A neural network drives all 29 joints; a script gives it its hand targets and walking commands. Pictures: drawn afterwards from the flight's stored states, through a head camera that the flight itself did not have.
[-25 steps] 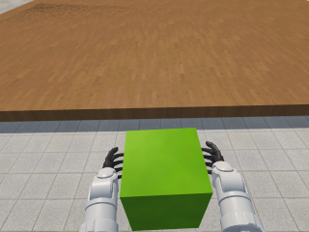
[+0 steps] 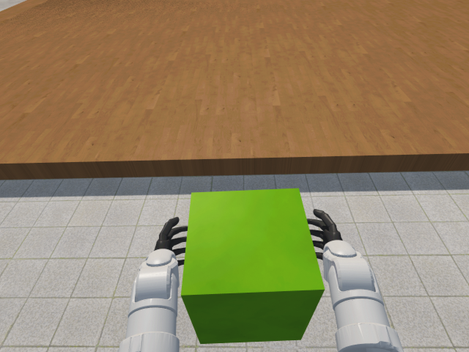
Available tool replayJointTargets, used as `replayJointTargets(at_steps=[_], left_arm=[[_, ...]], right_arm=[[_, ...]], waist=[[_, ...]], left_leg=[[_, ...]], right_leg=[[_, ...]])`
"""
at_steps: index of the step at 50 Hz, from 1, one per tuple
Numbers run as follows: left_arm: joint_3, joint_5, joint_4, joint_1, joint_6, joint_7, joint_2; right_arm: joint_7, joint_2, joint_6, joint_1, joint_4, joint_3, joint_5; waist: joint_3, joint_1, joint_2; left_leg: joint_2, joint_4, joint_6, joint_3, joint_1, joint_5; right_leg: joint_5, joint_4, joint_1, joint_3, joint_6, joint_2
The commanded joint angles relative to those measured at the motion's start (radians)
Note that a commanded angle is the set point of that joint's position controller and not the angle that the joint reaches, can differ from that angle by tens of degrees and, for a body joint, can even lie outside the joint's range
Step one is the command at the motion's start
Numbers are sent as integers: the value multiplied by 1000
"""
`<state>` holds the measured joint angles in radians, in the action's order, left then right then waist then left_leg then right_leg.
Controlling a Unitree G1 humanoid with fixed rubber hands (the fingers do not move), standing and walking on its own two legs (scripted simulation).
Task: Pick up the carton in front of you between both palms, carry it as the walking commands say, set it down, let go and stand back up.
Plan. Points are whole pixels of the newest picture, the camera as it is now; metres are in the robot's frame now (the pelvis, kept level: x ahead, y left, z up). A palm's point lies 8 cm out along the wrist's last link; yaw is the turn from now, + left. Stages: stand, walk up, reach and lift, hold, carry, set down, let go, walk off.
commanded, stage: reach and lift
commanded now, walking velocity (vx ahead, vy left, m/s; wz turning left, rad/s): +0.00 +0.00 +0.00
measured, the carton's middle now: (247, 268) +0.30 +0.00 -0.05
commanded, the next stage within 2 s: hold in 0.38 s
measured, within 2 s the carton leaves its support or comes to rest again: neither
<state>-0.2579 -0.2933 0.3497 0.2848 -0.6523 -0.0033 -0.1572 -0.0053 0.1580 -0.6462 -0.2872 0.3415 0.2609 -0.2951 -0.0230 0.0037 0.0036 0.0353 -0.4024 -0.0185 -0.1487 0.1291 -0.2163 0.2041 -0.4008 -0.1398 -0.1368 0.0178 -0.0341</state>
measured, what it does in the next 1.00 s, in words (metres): stands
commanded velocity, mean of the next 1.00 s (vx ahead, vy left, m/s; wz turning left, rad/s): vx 0.00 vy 0.00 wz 0.00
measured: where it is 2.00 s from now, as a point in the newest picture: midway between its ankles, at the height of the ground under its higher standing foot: outside the picture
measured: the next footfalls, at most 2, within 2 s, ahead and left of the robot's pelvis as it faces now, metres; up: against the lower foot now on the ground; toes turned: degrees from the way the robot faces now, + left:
right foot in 1.56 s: +0.17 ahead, -0.09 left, +0.00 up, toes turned -7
left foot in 1.88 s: +0.44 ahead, +0.14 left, +0.00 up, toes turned +12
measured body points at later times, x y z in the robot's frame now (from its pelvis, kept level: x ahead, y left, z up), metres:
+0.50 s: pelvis +0.00 +0.00 +0.00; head -0.04 +0.00 +0.45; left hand +0.30 +0.15 +0.04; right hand +0.30 -0.15 +0.04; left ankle +0.01 +0.13 -0.74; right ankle +0.01 -0.13 -0.74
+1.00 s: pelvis -0.01 +0.00 +0.00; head -0.06 +0.00 +0.45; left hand +0.30 +0.15 +0.05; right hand +0.30 -0.15 +0.05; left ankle +0.01 +0.13 -0.74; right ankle +0.01 -0.13 -0.74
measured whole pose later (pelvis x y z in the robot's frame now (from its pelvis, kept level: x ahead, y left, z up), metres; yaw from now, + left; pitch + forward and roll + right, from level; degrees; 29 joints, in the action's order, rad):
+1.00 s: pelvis -0.01 +0.00 +0.00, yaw +0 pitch -7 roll +0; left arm -0.26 -0.30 0.28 0.31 -0.75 0.01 -0.17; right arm -0.02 0.17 -0.74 -0.32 0.27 0.27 -0.31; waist 0.00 0.00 0.00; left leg 0.03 -0.37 -0.02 -0.14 0.06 -0.20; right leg 0.18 -0.37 -0.07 -0.13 0.02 -0.03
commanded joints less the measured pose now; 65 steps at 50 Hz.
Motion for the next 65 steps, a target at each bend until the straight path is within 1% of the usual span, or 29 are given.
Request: replayJointTargets(at_steps=[1, 9, 19, 23, 24, 26, 29, 31, 32, 35, 38, 43, 46, 55, 56, 57, 58, 59, 60, 61, 63, 64, 65], left_arm=[[555, 261, -58, 469, 25, 255, -941], [575, 273, -108, 441, 7, 252, -932], [582, 280, -120, 476, -15, 253, -937], [647, 319, -199, 493, -39, 251, -960], [643, 318, -204, 486, -51, 248, -949], [603, 298, -176, 466, -72, 243, -916], [540, 262, -105, 476, -87, 244, -887], [535, 260, -88, 516, -83, 252, -901], [544, 267, -91, 538, -80, 256, -916], [569, 285, -109, 588, -70, 266, -951], [572, 286, -116, 608, -64, 264, -956], [550, 270, -84, 580, -65, 261, -936], [543, 265, -79, 565, -67, 262, -930], [566, 282, -143, 510, -74, 256, -919], [586, 294, -159, 529, -78, 253, -924], [615, 318, -188, 541, -80, 249, -935], [653, 340, -244, 565, -84, 242, -948], [675, 357, -299, 566, -95, 234, -951], [699, 371, -346, 574, -109, 226, -945], [713, 382, -383, 569, -127, 216, -934], [757, 399, -426, 499, -172, 194, -923], [774, 409, -451, 471, -193, 185, -910], [790, 416, -481, 450, -214, 175, -896]], right_arm=[[-242, 962, 11, -421, -26, -551, 249], [-240, 955, -8, -396, -73, -571, 264], [-247, 945, -27, -432, -80, -571, 267], [-246, 961, -51, -446, -155, -635, 304], [-243, 951, -63, -439, -159, -634, 304], [-239, 919, -83, -429, -137, -603, 286], [-241, 888, -96, -438, -67, -532, 248], [-249, 900, -93, -476, -48, -522, 247], [-253, 913, -89, -498, -52, -531, 254], [-261, 942, -79, -545, -77, -558, 270], [-260, 952, -73, -563, -83, -564, 272], [-256, 939, -74, -550, -59, -550, 262], [-255, 937, -78, -533, -50, -545, 257], [-244, 938, -87, -465, -105, -564, 272], [-239, 942, -88, -497, -115, -580, 280], [-234, 955, -91, -495, -144, -603, 298], [-228, 966, -98, -518, -195, -641, 329], [-222, 970, -107, -509, -234, -670, 350], [-214, 972, -118, -513, -273, -698, 365], [-206, 966, -133, -527, -320, -723, 381], [-191, 950, -174, -492, -390, -781, 412], [-184, 935, -195, -468, -412, -799, 424], [-176, 925, -218, -449, -439, -817, 435]], waist=[[-257, 2, -6], [-246, -1, -4], [-219, -2, 1], [-275, -1, 3], [-267, -1, 3], [-206, -2, 0], [-95, -1, -1], [-86, -1, 2], [-102, -1, 2], [-171, -3, -1], [-207, -3, 1], [-188, -6, -2], [-178, -6, -5], [-202, -1, -5], [-205, -8, 0], [-206, -11, -8], [-187, -12, -16], [-184, -10, -33], [-177, -10, -44], [-190, -13, -66], [-254, -15, -118], [-271, -14, -130], [-281, -11, -132]], left_leg=[[71, 62, -3, 80, -66, 236], [73, 72, -3, 79, -82, 265], [70, 81, -4, 82, -82, 210], [70, 84, -8, 76, -120, 252], [69, 89, -8, 74, -121, 249], [65, 102, -6, 76, -101, 200], [60, 121, -1, 85, -56, 74], [58, 122, 2, 91, -46, 24], [58, 118, 3, 93, -49, 21], [59, 105, 3, 92, -67, 57], [59, 98, 0, 90, -76, 74], [60, 101, 2, 91, -71, 61], [62, 103, 2, 93, -75, 75], [67, 102, -2, 87, -109, 190], [-109, 0, 22, 61, 11, 75], [-83, 22, 28, 39, 47, -206], [-65, 12, 28, 34, 96, -410], [-67, 3, 27, 30, 145, -478], [-57, -26, 16, 53, 181, -441], [-51, -65, 8, 83, 196, -365], [-27, -177, 1, 163, 202, -188], [-18, -158, 3, 188, 211, -183], [-17, -108, 11, 193, 190, -186]], right_leg=[[-256, 53, 123, 75, 7, -67], [-288, 62, 144, 69, 9, -68], [-214, 70, 130, 73, 4, -70], [-252, 72, 161, 72, 7, -72], [-249, 76, 163, 72, 6, -72], [-201, 89, 148, 74, 2, -69], [-76, 108, 106, 82, -4, -63], [-26, 111, 92, 85, -5, -61], [-22, 108, 93, 85, -4, -60], [-57, 94, 113, 84, -4, -61], [-74, 85, 125, 84, -4, -62], [-64, 89, 121, 83, -3, -62], [-78, 94, 124, 82, 0, -62], [-202, 96, 163, 75, 5, -64], [-66, -14, 45, 60, -12, 116], [215, 40, -1, 31, -22, 99], [440, 52, -40, 16, -32, 92], [526, 66, -64, -22, -42, 109], [521, 78, -78, -28, -46, 115], [491, 89, -68, -43, -58, 136], [407, 98, -17, -98, -95, 192], [394, 89, 3, -109, -109, 209], [399, 66, -9, -97, -115, 209]])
